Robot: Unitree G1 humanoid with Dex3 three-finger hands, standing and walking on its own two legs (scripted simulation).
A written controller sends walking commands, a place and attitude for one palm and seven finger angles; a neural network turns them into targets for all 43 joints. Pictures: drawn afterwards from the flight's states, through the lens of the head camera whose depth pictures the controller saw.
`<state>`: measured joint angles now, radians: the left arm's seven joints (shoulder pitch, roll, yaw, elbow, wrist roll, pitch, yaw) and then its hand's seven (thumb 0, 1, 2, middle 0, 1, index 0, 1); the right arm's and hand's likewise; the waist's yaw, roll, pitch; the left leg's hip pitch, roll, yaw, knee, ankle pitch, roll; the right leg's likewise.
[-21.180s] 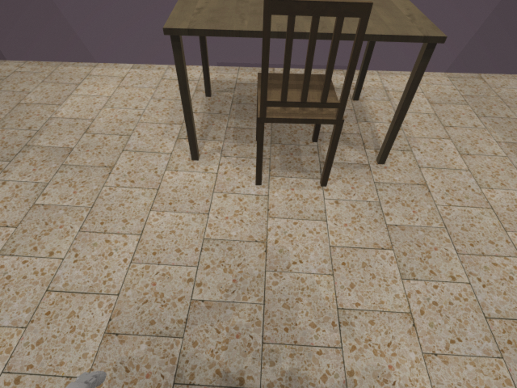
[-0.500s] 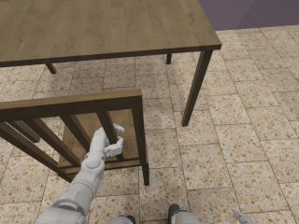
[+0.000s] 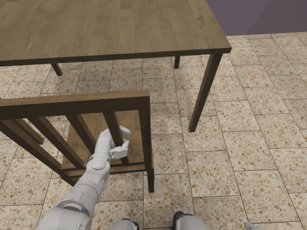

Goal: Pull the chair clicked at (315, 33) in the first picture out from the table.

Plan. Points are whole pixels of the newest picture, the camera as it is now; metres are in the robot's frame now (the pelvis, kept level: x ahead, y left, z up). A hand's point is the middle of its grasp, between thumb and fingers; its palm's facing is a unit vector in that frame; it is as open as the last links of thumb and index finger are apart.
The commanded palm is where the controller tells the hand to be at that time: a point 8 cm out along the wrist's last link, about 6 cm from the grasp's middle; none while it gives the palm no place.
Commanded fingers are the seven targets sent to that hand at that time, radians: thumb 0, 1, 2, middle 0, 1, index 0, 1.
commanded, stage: step backward, pulling the chair out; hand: left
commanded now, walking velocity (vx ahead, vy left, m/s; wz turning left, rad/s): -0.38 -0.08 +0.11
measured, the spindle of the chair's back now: (90, 143) +0.37 +0.20 -0.06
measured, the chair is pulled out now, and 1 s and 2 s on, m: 0.21 0.25 0.31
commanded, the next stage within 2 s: none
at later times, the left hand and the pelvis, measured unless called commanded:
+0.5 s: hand (123, 149) +0.34 +0.09 -0.05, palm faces -0.07 -0.98 -0.18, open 5.7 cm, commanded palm +0.35 +0.15 -0.05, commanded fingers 0.00 0.90 0.90 -0.50 -1.45 -0.50 -1.45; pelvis -0.01 +0.00 +0.00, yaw +4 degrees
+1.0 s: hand (120, 162) +0.30 +0.10 -0.05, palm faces -0.07 -0.99 -0.16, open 5.7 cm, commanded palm +0.30 +0.15 -0.05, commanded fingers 0.00 0.90 0.90 -0.50 -1.45 -0.50 -1.45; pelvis -0.05 -0.01 +0.00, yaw +4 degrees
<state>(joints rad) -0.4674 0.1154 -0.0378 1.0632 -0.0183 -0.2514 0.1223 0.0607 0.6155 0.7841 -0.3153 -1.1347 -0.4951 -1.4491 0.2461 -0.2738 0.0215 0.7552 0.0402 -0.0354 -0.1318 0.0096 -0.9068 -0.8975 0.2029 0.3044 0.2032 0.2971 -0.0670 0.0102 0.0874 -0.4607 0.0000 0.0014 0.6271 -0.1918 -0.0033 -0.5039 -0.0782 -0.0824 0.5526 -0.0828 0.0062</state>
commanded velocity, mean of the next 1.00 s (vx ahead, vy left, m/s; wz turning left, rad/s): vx -0.38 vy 0.00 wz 0.04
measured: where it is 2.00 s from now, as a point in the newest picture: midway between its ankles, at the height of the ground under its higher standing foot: outside the picture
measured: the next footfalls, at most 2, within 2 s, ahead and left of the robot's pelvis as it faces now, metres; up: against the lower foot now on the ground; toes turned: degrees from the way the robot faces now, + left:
right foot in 1.00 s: +0.07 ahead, -0.14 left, +0.00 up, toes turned -1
left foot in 1.80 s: -0.14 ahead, +0.13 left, +0.00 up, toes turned +6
